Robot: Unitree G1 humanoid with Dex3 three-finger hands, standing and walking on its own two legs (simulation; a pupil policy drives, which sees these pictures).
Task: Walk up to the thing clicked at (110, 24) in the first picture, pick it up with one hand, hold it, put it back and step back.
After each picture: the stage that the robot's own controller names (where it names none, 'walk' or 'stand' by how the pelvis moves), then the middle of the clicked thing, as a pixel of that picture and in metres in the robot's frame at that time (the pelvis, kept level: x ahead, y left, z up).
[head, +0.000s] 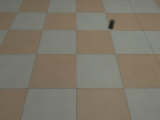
stand; (111, 24) +1.82 -0.41 -0.72
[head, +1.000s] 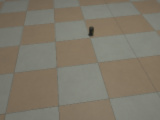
walk; (91, 31) +1.73 +0.00 -0.71
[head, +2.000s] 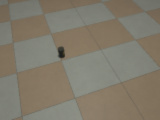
walk; (61, 52) +1.16 +0.26 -0.71
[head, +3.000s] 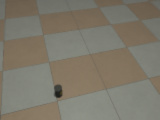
walk; (58, 91) +0.72 +0.21 -0.70
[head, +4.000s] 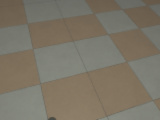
walk; out of the picture +0.43 +0.18 -0.71
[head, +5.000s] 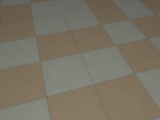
stand; out of the picture +0.37 +0.18 -0.72
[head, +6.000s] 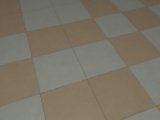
stand; out of the picture +0.36 +0.21 -0.72
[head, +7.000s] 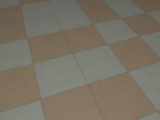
stand; out of the picture +0.36 +0.21 -0.73
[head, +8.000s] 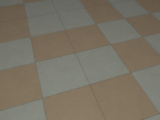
stand; out of the picture +0.36 +0.20 -0.73
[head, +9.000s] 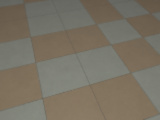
stand; out of the picture +0.36 +0.20 -0.73
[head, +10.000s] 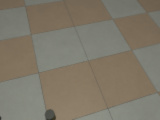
go down; (50, 116) +0.39 +0.19 -0.67
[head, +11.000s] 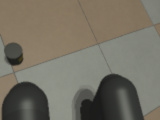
go down; (14, 54) +0.47 +0.21 -0.29
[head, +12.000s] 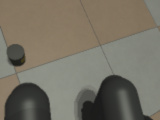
close in; (16, 56) +0.47 +0.20 -0.29
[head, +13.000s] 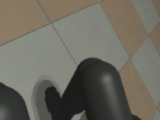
close in; out of the picture +0.46 +0.25 -0.23
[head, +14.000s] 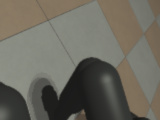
lift; out of the picture +0.45 +0.25 -0.24
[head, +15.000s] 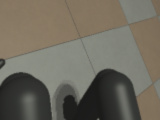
lift; out of the picture +0.38 +0.24 -0.18
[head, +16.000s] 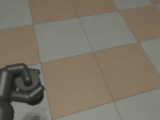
lift; (31, 88) +0.33 +0.17 +0.00
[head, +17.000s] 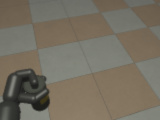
hold; (37, 94) +0.33 +0.16 +0.00
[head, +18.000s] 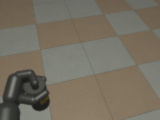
hold; (37, 94) +0.32 +0.16 -0.01
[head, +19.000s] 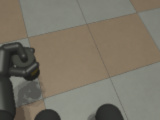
crouch; (27, 65) +0.42 +0.17 -0.08
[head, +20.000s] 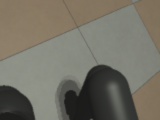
lower; out of the picture +0.48 +0.22 -0.18
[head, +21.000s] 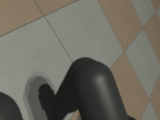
lower; out of the picture +0.46 +0.26 -0.24
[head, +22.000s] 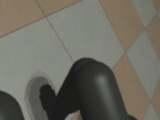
lower; out of the picture +0.46 +0.26 -0.24
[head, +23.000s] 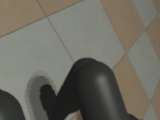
lower; out of the picture +0.46 +0.26 -0.24
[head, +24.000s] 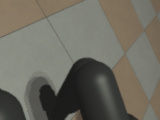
lower; out of the picture +0.46 +0.26 -0.24
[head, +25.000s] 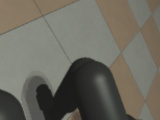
open; out of the picture +0.45 +0.24 -0.25
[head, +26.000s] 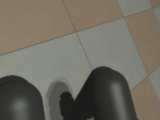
stand; out of the picture +0.45 +0.22 -0.26
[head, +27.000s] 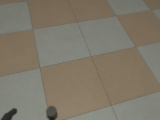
stand; (52, 113) +0.41 +0.16 -0.61
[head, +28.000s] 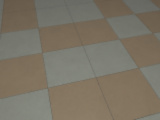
stand; out of the picture +0.40 +0.16 -0.67
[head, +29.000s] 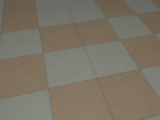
stand; out of the picture +0.39 +0.16 -0.67
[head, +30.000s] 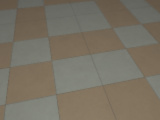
stand; out of the picture +0.41 +0.14 -0.72
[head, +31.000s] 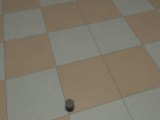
walk; (70, 105) +0.48 +0.10 -0.70
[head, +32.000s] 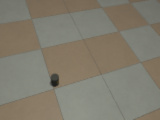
walk; (54, 80) +0.70 +0.16 -0.71
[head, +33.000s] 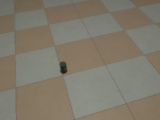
stand; (63, 67) +1.00 +0.25 -0.70
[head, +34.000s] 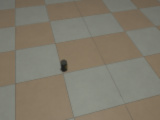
stand; (64, 65) +1.01 +0.19 -0.72
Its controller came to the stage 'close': yes
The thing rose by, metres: 0.71
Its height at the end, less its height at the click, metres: +0.00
